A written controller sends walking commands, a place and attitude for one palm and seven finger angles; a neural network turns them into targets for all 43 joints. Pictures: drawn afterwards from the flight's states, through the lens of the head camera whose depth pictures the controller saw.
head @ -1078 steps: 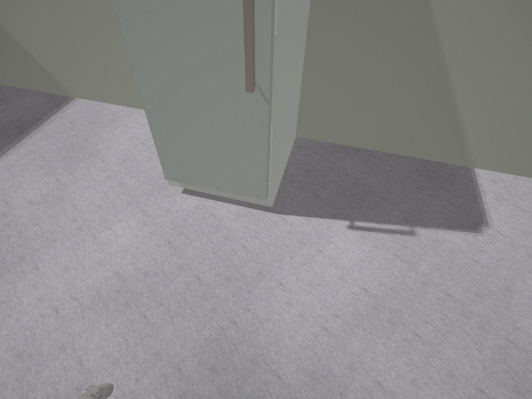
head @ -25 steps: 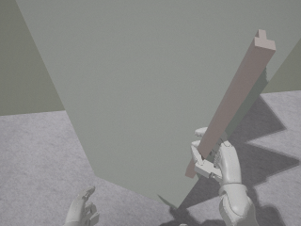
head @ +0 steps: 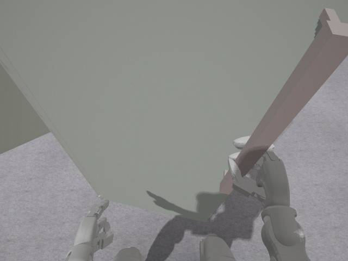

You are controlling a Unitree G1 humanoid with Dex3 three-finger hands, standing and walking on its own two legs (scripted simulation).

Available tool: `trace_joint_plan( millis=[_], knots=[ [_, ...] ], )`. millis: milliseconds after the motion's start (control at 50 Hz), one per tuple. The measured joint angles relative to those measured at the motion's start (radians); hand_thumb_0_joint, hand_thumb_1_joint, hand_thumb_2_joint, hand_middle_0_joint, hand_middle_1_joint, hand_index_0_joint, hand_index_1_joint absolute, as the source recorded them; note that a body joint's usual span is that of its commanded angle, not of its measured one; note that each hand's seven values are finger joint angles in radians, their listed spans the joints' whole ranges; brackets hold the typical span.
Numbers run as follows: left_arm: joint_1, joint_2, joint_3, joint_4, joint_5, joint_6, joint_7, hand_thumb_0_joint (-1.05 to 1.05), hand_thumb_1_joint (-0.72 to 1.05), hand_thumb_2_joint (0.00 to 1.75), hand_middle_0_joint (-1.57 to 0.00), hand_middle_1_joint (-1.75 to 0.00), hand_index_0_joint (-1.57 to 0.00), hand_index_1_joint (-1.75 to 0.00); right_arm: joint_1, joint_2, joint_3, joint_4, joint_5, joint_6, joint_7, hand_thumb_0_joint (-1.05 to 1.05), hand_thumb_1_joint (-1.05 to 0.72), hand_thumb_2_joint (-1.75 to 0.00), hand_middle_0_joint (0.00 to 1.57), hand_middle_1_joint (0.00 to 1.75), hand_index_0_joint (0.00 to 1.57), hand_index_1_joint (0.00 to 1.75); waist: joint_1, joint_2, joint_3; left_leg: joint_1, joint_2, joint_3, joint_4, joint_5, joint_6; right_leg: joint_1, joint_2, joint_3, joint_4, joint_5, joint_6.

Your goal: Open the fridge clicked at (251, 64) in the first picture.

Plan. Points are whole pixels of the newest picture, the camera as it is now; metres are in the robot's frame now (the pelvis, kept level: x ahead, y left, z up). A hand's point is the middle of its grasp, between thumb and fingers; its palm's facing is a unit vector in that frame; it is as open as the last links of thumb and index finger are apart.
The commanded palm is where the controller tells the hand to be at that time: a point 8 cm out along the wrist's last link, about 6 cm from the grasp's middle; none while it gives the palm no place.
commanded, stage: walk backward, drawing the door open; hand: right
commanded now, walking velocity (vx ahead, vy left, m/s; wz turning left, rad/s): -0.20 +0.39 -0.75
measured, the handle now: (255, 137) +0.32 -0.11 +0.15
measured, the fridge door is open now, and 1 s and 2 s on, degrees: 48 88 77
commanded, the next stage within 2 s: stop walking and hold the door back in 0.78 s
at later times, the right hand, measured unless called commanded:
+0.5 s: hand (198, 259) +0.13 -0.02 +0.09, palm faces +0.45 +0.86 -0.25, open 6.8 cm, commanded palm +0.07 -0.05 +0.09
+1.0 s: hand out of the picture +0.02 +0.10 +0.09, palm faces +0.81 +0.51 -0.30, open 6.6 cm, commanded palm -0.02 +0.05 +0.08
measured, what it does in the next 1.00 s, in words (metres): steps to the left, turning right: right foot, then left foot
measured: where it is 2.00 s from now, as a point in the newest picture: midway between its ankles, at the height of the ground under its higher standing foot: outside the picture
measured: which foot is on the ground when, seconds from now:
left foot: down 0.00-0.12, up 0.14-0.36, down 0.38-0.62, up 0.64-0.90, down 0.92-1.00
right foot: up 0.00-0.12, down 0.14-0.36, up 0.38-0.60, down 0.62-0.92, up 0.94-1.00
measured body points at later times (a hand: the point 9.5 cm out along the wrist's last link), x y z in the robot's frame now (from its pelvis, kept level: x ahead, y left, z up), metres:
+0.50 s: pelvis -0.06 +0.22 +0.01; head -0.01 +0.22 +0.45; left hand +0.18 +0.37 -0.11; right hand +0.10 -0.06 +0.11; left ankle +0.02 +0.33 -0.72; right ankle -0.11 +0.09 -0.63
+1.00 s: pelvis -0.04 +0.42 +0.01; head +0.01 +0.43 +0.45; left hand +0.24 +0.46 -0.11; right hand -0.02 +0.08 +0.11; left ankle +0.07 +0.48 -0.72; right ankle -0.14 +0.26 -0.64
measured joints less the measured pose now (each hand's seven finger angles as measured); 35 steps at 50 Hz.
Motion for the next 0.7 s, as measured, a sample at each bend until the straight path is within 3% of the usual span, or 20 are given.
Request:
trace_joint_plan(
  millis=[40, 60, 120, 140, 160, 200, 240, 280, 340, 380, 420, 460, 500, 560, 600, 620, 660, 700],
  knots=[
    [-0.011, 0.009, 0.014, 0.005, -0.003, 0.008, 0.012, 0.02, 0.90, 0.90, -0.20, -0.30, -0.21, -0.30, 0.004, 0.002, -0.006, 0.017, 0.005, -0.001, 0.008, -0.02, -0.57, -0.77, 0.39, 1.29, 0.28, 1.40, 0.014, 0.011, 0.003, 0.013, 0.020, 0.030, -0.009, 0.006, 0.008, 0.005, 0.029, -0.098, 0.111, -0.046, -0.007],
    [-0.012, 0.010, 0.017, 0.000, -0.004, 0.007, 0.018, 0.02, 0.90, 0.90, -0.20, -0.30, -0.21, -0.30, 0.005, -0.002, -0.009, 0.021, 0.006, -0.004, 0.013, -0.01, -0.58, -0.76, 0.39, 1.29, 0.29, 1.40, 0.022, 0.022, 0.003, 0.015, 0.028, 0.046, -0.012, 0.010, 0.015, 0.031, 0.037, -0.142, 0.093, -0.045, -0.009],
    [0.005, 0.017, 0.011, -0.051, 0.001, -0.012, 0.029, 0.02, 0.90, 0.90, -0.20, -0.30, -0.21, -0.30, 0.012, -0.017, -0.020, -0.010, 0.022, -0.016, 0.027, -0.01, -0.57, -0.76, 0.39, 1.31, 0.30, 1.40, 0.038, 0.043, -0.024, -0.064, 0.036, 0.099, 0.090, -0.016, 0.045, 0.163, 0.045, -0.207, -0.225, 0.131, -0.019],
    [0.011, 0.023, 0.016, -0.072, 0.010, -0.028, 0.029, 0.02, 0.90, 0.90, -0.20, -0.30, -0.21, -0.30, 0.007, -0.018, -0.024, -0.027, 0.023, -0.027, 0.029, -0.01, -0.57, -0.76, 0.40, 1.32, 0.29, 1.40, 0.038, 0.023, -0.034, -0.123, 0.009, 0.102, 0.193, -0.089, 0.038, 0.183, 0.029, -0.170, -0.313, 0.181, -0.043],
    [0.001, 0.011, 0.024, -0.067, 0.017, -0.035, 0.031, 0.02, 0.90, 0.90, -0.20, -0.30, -0.21, -0.30, -0.018, -0.032, -0.034, -0.023, 0.015, -0.043, 0.029, -0.01, -0.56, -0.76, 0.40, 1.33, 0.29, 1.40, 0.037, 0.041, -0.008, -0.164, -0.005, 0.067, 0.307, -0.152, 0.022, 0.165, 0.030, -0.150, -0.287, 0.182, -0.052],
    [-0.011, -0.011, 0.015, -0.048, 0.025, -0.020, 0.023, 0.01, 0.91, 0.90, -0.20, -0.30, -0.20, -0.30, -0.046, -0.052, -0.054, -0.007, -0.001, -0.052, 0.028, -0.02, -0.56, -0.76, 0.42, 1.35, 0.28, 1.40, 0.018, 0.068, 0.038, -0.213, -0.047, 0.000, 0.467, -0.170, -0.003, 0.172, 0.020, -0.119, -0.289, 0.200, -0.037],
    [0.005, -0.021, 0.005, -0.043, 0.032, -0.017, 0.011, 0.01, 0.91, 0.90, -0.20, -0.30, -0.20, -0.30, -0.045, -0.054, -0.067, 0.000, -0.005, -0.036, 0.024, -0.02, -0.57, -0.76, 0.42, 1.35, 0.27, 1.40, 0.014, 0.052, 0.052, -0.237, -0.070, -0.016, 0.520, -0.135, -0.015, 0.181, -0.005, -0.061, -0.357, 0.257, -0.009],
    [0.028, -0.018, -0.001, -0.044, 0.031, -0.019, 0.001, 0.02, 0.90, 0.90, -0.20, -0.30, -0.21, -0.30, -0.037, -0.048, -0.072, 0.003, -0.001, -0.019, 0.021, -0.01, -0.58, -0.76, 0.39, 1.32, 0.27, 1.40, 0.008, 0.014, 0.058, -0.209, -0.073, -0.022, 0.432, -0.092, -0.013, 0.186, -0.037, 0.002, -0.436, 0.317, 0.008],
    [0.079, -0.014, -0.005, -0.052, 0.017, -0.014, -0.002, 0.02, 0.90, 0.90, -0.20, -0.30, -0.21, -0.30, -0.010, -0.051, -0.075, 0.002, 0.021, 0.001, 0.015, 0.00, -0.59, -0.77, 0.38, 1.30, 0.26, 1.40, -0.005, -0.025, 0.025, -0.061, -0.062, -0.027, 0.130, -0.097, 0.009, 0.155, -0.081, 0.057, -0.484, 0.313, 0.026],
    [0.104, -0.026, -0.013, -0.049, 0.004, -0.009, 0.000, 0.02, 0.90, 0.90, -0.20, -0.30, -0.21, -0.30, 0.015, -0.078, -0.096, -0.026, 0.026, 0.015, 0.007, -0.01, -0.59, -0.77, 0.38, 1.30, 0.26, 1.40, -0.021, 0.030, -0.026, 0.026, -0.015, -0.045, -0.055, -0.095, 0.041, 0.079, -0.054, 0.047, -0.384, 0.171, 0.020],
    [0.060, -0.003, -0.005, -0.007, 0.005, -0.006, 0.011, 0.02, 0.90, 0.90, -0.21, -0.30, -0.21, -0.30, 0.020, -0.054, -0.119, -0.027, 0.017, 0.015, -0.001, -0.01, -0.58, -0.78, 0.39, 1.32, 0.26, 1.40, -0.025, 0.022, -0.006, -0.003, -0.012, -0.030, 0.004, -0.036, 0.016, -0.001, -0.020, 0.039, -0.073, 0.035, 0.009],
    [0.033, 0.016, 0.015, 0.024, 0.011, 0.001, 0.019, 0.02, 0.90, 0.90, -0.21, -0.30, -0.21, -0.30, 0.032, -0.038, -0.122, -0.002, 0.020, 0.005, -0.005, -0.01, -0.58, -0.78, 0.39, 1.31, 0.27, 1.40, -0.004, 0.014, 0.003, 0.013, 0.004, 0.004, 0.008, -0.018, 0.011, -0.030, 0.019, -0.026, 0.150, -0.007, 0.007],
    [0.023, 0.026, 0.027, 0.025, 0.006, 0.005, 0.027, 0.02, 0.90, 0.90, -0.20, -0.30, -0.21, -0.30, 0.049, -0.037, -0.122, 0.014, 0.026, -0.005, -0.003, -0.01, -0.58, -0.77, 0.38, 1.30, 0.27, 1.40, 0.010, 0.023, 0.001, 0.031, 0.023, 0.036, -0.016, -0.003, 0.020, -0.002, 0.040, -0.118, 0.206, -0.041, 0.006],
    [0.022, 0.028, 0.024, -0.002, 0.003, -0.002, 0.040, 0.02, 0.91, 0.90, -0.20, -0.30, -0.21, -0.30, 0.066, -0.047, -0.119, 0.009, 0.032, -0.019, 0.003, 0.00, -0.59, -0.76, 0.38, 1.30, 0.29, 1.40, 0.031, 0.048, -0.013, 0.027, 0.039, 0.095, -0.035, 0.015, 0.036, 0.107, 0.052, -0.211, 0.021, -0.049, -0.007],
    [0.029, 0.033, 0.017, -0.036, 0.007, -0.012, 0.045, 0.02, 0.91, 0.90, -0.20, -0.30, -0.20, -0.30, 0.071, -0.055, -0.113, -0.021, 0.044, -0.023, 0.010, 0.01, -0.58, -0.76, 0.38, 1.31, 0.30, 1.40, 0.036, 0.060, -0.034, -0.020, 0.041, 0.135, 0.008, 0.004, 0.046, 0.201, 0.051, -0.241, -0.222, 0.060, -0.012],
    [0.036, 0.041, 0.015, -0.062, 0.012, -0.020, 0.047, 0.02, 0.91, 0.90, -0.20, -0.30, -0.20, -0.30, 0.074, -0.057, -0.111, -0.047, 0.047, -0.025, 0.012, 0.01, -0.58, -0.76, 0.39, 1.32, 0.30, 1.40, 0.034, 0.052, -0.049, -0.067, 0.031, 0.149, 0.070, -0.019, 0.050, 0.249, 0.040, -0.234, -0.347, 0.142, -0.030],
    [0.018, 0.015, 0.023, -0.061, 0.022, -0.027, 0.050, 0.02, 0.91, 0.90, -0.20, -0.30, -0.20, -0.30, 0.030, -0.078, -0.114, -0.047, 0.036, -0.044, 0.014, 0.00, -0.58, -0.77, 0.40, 1.34, 0.29, 1.39, 0.026, 0.089, -0.013, -0.141, 0.010, 0.081, 0.259, -0.168, 0.016, 0.228, 0.046, -0.206, -0.333, 0.151, -0.066],
    [0.005, -0.008, 0.007, -0.045, 0.030, -0.012, 0.042, 0.02, 0.91, 0.90, -0.20, -0.30, -0.20, -0.30, 0.010, -0.084, -0.122, -0.025, 0.017, -0.046, 0.012, 0.00, -0.58, -0.77, 0.41, 1.35, 0.29, 1.39, 0.008, 0.101, 0.019, -0.191, -0.036, 0.028, 0.409, -0.196, -0.008, 0.242, 0.030, -0.172, -0.361, 0.191, -0.053]
  ],
)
